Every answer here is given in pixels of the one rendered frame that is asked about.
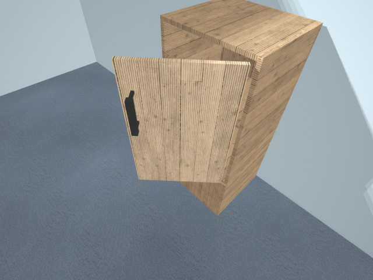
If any handle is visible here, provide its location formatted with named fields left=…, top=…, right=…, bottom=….
left=124, top=90, right=139, bottom=136

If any cupboard door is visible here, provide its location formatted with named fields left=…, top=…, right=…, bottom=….
left=111, top=56, right=251, bottom=183

